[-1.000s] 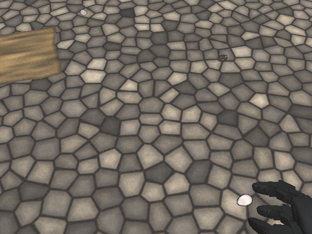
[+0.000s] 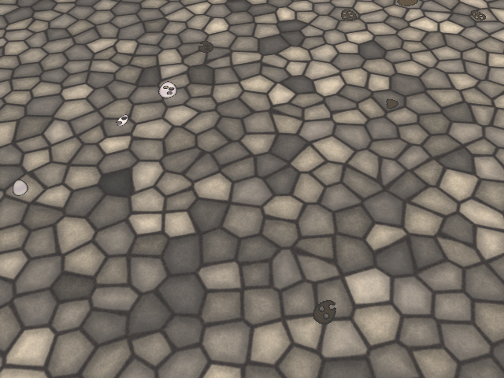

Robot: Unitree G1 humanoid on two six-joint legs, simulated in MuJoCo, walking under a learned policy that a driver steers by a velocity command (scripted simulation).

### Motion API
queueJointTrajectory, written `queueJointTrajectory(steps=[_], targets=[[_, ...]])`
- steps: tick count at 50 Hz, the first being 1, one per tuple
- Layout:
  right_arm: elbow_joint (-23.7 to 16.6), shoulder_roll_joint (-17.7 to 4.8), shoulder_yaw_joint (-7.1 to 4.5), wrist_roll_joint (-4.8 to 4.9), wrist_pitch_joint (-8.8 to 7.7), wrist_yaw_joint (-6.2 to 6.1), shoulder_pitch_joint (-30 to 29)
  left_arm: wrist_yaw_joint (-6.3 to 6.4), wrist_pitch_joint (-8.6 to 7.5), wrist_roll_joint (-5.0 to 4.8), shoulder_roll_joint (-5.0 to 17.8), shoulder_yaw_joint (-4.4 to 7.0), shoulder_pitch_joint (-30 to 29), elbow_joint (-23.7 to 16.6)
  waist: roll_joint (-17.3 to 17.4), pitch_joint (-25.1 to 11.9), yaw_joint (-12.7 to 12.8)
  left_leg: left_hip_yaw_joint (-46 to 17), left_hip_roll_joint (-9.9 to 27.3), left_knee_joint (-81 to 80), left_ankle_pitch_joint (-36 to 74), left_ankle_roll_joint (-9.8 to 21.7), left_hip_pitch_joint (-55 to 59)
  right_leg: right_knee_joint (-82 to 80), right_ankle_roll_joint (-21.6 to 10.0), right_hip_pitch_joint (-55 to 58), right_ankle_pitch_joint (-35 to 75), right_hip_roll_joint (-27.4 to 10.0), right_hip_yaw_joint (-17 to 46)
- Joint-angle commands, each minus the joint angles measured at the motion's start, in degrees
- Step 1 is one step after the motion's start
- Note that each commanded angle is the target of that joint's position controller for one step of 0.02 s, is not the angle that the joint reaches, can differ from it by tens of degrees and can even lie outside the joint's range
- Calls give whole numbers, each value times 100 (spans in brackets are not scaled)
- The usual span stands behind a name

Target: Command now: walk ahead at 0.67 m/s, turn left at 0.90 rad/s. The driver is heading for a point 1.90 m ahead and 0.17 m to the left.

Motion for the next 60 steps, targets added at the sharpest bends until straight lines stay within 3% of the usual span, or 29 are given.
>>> queueJointTrajectory(steps=[1, 2, 3, 6, 8, 12, 13, 14, 15, 16, 17, 18, 19, 21, 25, 31, 32, 33, 34, 35, 37, 44, 48, 52, 53, 54, 55, 57, 60], targets=[[-264, -947, -281, 83, -128, -125, 490, 51, -108, 87, 907, 123, 63, -795, -637, -64, 323, -3588, 1948, -2372, 3347, 1056, 1957, -69, 125, -2711, 23, -266, 457], [-292, -797, -221, 134, -189, -132, 392, 65, 69, 129, 901, 122, 73, -798, -757, -15, 454, -2994, 1720, -2419, 3950, 914, 1320, -503, 251, -2261, 16, -390, 408], [-759, -306, -95, 253, -422, -46, -139, 81, -103, -251, 1179, 325, -265, -973, -727, -320, 482, -3093, 1409, -2647, 3190, 858, 943, -1022, 268, -1853, -4, -212, 759], [-787, -839, -287, 372, -405, -241, -341, 157, -182, -85, 642, 200, -1153, -1391, -438, -195, 385, -2259, 681, -2200, 4310, 407, 199, -3626, 464, -1364, 706, 144, 286], [-612, -881, -364, 361, -121, -403, 212, 139, -182, -156, 403, 189, -1457, -1469, -270, -855, 6, -2083, 216, -1762, 3521, -324, 404, -5065, 472, -582, 2140, 838, -17], [-775, -476, -318, 315, 62, -494, 99, 50, -129, -304, 767, 422, -1252, -1500, 605, -1044, 145, -2749, 137, -740, 2031, -898, 784, -6199, 367, 256, 3327, 859, 475], [-935, -337, -276, 291, 48, -472, -213, 79, -139, -231, 855, 497, -586, -1320, 632, -1343, 541, -2549, -27, 120, 1902, -1101, 763, -6618, 242, 1047, 4085, 578, 539], [-1064, 106, -132, 139, 60, -423, -73, 124, -117, -119, 909, 494, 217, -1129, 133, -2132, 707, -2129, -207, 1739, -708, -1279, 220, -6142, -228, 2492, 5074, -603, 1377], [-1210, 372, -4, 15, 51, -383, 630, 125, -54, 120, 1092, 437, 350, -1223, -1201, -2788, 325, -1834, -574, 3272, -3351, -1454, -568, -5570, -1130, 3370, 7965, -2030, 3273], [-1071, -179, -76, 136, 25, -255, 1803, 24, -34, 98, 1140, 458, 186, -1188, -1609, -3262, -165, -2339, -101, 4640, -3186, -1577, -777, -5377, -2063, 3341, 7418, -2907, 4443], [-1029, -602, -118, 314, 101, -187, 1555, 21, -8, -75, 1272, 533, -589, -1307, -1534, -2954, -272, -2039, 312, 5313, -2352, -1656, -1444, -5754, -2344, 3029, 4502, -2781, 4687], [-1000, -741, -130, 228, 198, -248, 565, 66, 83, -25, 696, 380, -816, -1497, -589, -2303, 165, -1663, 516, 4928, -1824, -1679, -1393, -6189, -1935, 2042, 2797, -1906, 3794], [-1136, -625, -98, 143, 293, -326, 5, 65, 182, -24, 530, 226, -897, -1459, -165, -1731, 162, -1470, 515, 4547, -1479, -1663, -1086, -6417, -1549, 1001, 2049, -1361, 3176], [-1300, -187, 42, -40, 265, -307, -200, -26, 264, -168, 706, 245, -970, -1230, -99, -781, -146, -1027, 693, 2815, -1364, -1596, -343, -6714, -1077, -415, 2095, -526, 2427], [-1329, 31, 125, 70, 56, -353, -489, -17, 411, -227, 1208, 571, -521, -1085, -924, -1216, 20, -888, 460, 527, -1302, -1550, 521, -6710, -1271, 6, 3453, -400, 2457], [-1205, -329, -69, 129, 106, -268, -552, 94, 623, -423, 1226, 721, -318, -1124, -1008, -965, -118, -1116, 566, -1772, 39, -1049, 1989, -6909, -783, -966, -175, -177, 3058], [-1196, -561, -141, 47, 98, -287, -357, 109, 639, -416, 1068, 687, -147, -1109, -684, -1096, -134, -1591, 1322, -2036, -22, -729, 2723, -6292, -479, -1621, -985, 112, 2746], [-1165, -938, -226, -218, 89, -256, -314, 112, 609, -499, 904, 665, -298, -1329, 985, -1030, -87, -2964, 2665, -2455, -52, 26, 2653, -4776, -216, -2596, -1260, 831, 1430], [-1283, -720, -197, -338, 19, -256, -780, 114, 554, -400, 1226, 788, -46, -1246, 1210, -909, 106, -3401, 3234, -2603, 676, 343, 2162, -3266, 40, -2687, -1045, 689, 1073], [-1419, -352, -90, -271, -30, -309, -1221, 114, 591, -365, 1462, 880, 191, -1071, 822, -815, 333, -2837, 3026, -2519, 1017, 198, 1874, -2468, 167, -2587, -687, 459, 889], [-1497, -46, -1, -48, -89, -361, -1644, 166, 763, -301, 1295, 864, 588, -829, 518, -655, 485, -1941, 2470, -2378, 1321, -134, 1728, -1570, 331, -2610, -134, 344, 710], [-1203, -464, -157, -26, 62, -448, -822, -71, 774, -327, 736, 537, -388, -1446, 613, -636, -100, -854, 2480, -2221, 2456, 132, 2530, -2606, 715, -2822, 484, -335, 49], [-1146, -815, -321, 61, 66, -335, -853, -202, 799, -326, 839, 539, -425, -1546, 775, -734, -51, -404, 2709, -2062, 2815, 27, 2240, -3662, 438, -1834, 397, -282, -371], [-893, -690, -258, 380, -61, -212, -716, -166, 811, -258, 803, 570, -43, -1404, 643, -896, 317, -399, 2483, -1174, 2699, -326, 1824, -6098, -149, -100, 1377, 190, -331], [-770, -334, -118, 294, -135, -167, -460, -96, 784, -200, 1049, 607, 182, -1313, 71, -1180, 346, -85, 2161, -620, 1924, -754, 1098, -6466, -308, 1154, 2974, -149, 149], [-967, 209, 156, -100, -224, -48, -339, 17, 752, -23, 1504, 613, 327, -1402, -1646, -1847, 203, 187, 1656, 696, -1738, -1358, -446, -5819, -1015, 2840, 6228, -1961, 1919], [-770, 24, 87, 13, -199, -20, -302, 28, 666, 70, 885, 423, 172, -1300, -1419, -2322, 387, -586, 1585, 1284, -2781, -1592, -415, -5857, -1946, 2137, 5967, -2511, 1859], [-794, -512, -100, 323, -61, -97, -684, -31, 554, 41, 926, 458, -241, -1147, -985, -1434, 404, -771, 1510, 1704, -2510, -1591, -655, -6032, -1612, 1487, 4675, -1748, 991], [-601, -723, -257, 257, 203, -318, -225, 100, 578, -54, 1202, 560, -812, -1146, -1001, -853, 142, -650, 1257, 2580, -1644, -1741, -534, -6400, -1467, 470, 4087, -1650, 403]])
